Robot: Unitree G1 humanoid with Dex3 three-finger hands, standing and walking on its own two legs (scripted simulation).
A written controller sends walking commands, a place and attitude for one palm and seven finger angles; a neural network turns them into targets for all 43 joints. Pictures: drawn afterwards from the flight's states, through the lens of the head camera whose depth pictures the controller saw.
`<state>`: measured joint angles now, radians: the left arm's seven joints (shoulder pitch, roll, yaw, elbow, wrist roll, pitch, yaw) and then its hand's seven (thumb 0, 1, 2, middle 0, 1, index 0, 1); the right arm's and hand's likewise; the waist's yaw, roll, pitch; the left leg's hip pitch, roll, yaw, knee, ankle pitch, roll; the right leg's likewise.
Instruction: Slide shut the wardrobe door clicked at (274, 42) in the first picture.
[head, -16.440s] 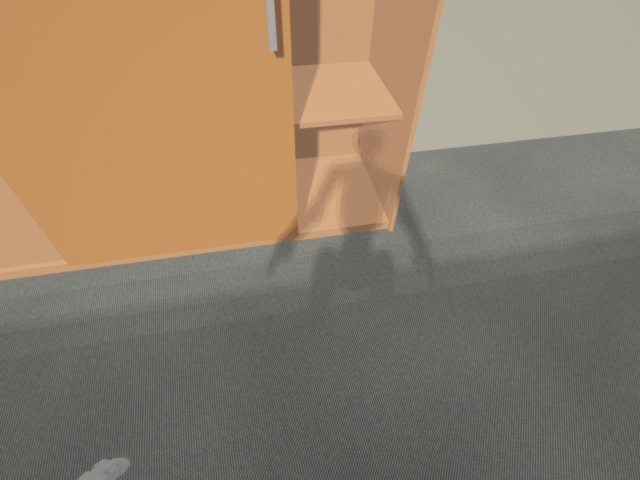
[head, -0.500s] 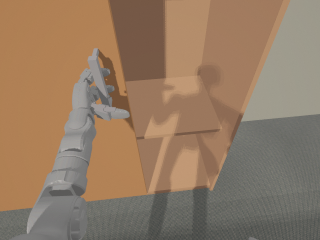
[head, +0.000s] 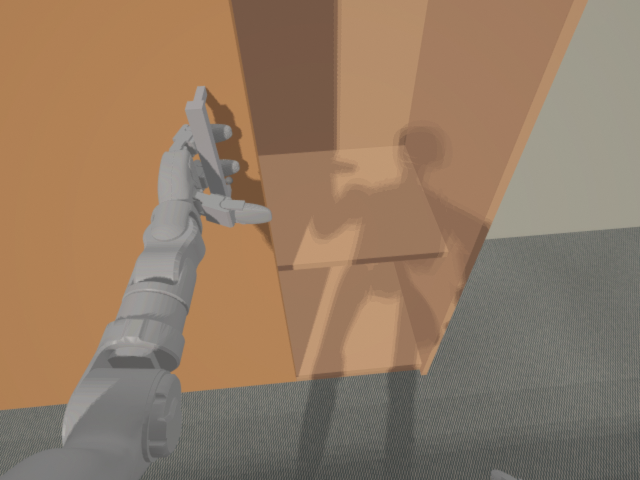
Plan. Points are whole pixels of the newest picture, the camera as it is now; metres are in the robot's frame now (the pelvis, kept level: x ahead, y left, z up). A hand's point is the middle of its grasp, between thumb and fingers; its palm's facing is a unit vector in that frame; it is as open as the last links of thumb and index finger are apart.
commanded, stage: grip the handle and tug to test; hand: left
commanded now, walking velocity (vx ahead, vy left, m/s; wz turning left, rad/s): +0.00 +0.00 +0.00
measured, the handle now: (214, 158) +0.50 +0.15 +0.16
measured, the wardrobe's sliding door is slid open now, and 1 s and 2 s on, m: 0.40 0.40 0.40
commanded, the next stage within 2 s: tug the door sideways, standing still in 1.48 s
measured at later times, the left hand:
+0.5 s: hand (225, 181) +0.44 +0.13 +0.16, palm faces +0.11 -0.99 +0.00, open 9.6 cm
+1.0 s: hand (227, 179) +0.45 +0.12 +0.16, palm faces +0.11 -0.99 +0.00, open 5.5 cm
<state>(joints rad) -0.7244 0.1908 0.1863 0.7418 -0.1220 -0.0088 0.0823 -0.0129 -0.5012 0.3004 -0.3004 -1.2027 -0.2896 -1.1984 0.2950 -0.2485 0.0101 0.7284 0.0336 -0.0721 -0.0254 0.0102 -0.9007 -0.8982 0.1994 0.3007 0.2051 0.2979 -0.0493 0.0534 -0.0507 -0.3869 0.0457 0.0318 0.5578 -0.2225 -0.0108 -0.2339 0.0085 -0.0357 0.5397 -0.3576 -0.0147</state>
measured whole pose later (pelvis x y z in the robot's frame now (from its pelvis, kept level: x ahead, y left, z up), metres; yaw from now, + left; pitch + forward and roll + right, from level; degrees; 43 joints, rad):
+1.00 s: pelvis +0.01 +0.00 +0.00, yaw -1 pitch +3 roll +0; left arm -0.67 0.19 0.19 0.66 -0.13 0.01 0.08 0.01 0.74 0.82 -0.40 -1.39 -0.38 -1.38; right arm 0.30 -0.25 0.00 0.72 0.03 -0.07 -0.01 0.01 -0.90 -0.90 0.20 0.30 0.21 0.30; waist -0.05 0.05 -0.06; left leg -0.37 0.05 0.04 0.55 -0.23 -0.01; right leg -0.22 0.01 -0.03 0.52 -0.36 -0.01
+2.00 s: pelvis +0.03 +0.00 +0.00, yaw +2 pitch +4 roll +0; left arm -0.62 0.11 0.08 0.46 -0.11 0.16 0.18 0.00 0.75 0.84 -0.38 -1.40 -0.34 -1.40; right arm 0.23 -0.22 0.01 0.70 0.02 -0.02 -0.02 0.01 -0.90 -0.90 0.20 0.30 0.20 0.30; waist 0.00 0.04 -0.06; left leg -0.37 0.02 0.00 0.57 -0.27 -0.01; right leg -0.18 -0.01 -0.06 0.52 -0.40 -0.01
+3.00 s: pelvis +0.03 -0.06 +0.00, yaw +9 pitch -6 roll -2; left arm -0.77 0.18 -0.04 0.52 -0.11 -0.06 0.12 -0.02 0.77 0.84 -0.45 -1.40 -0.20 -1.40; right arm 0.15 -0.20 0.01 0.68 0.06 0.00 -0.03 0.01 -0.90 -0.90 0.20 0.30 0.20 0.30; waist 0.07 0.07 0.26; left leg -0.21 0.08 -0.09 0.61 -0.30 -0.06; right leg -0.44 -0.04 0.01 0.77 -0.35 -0.02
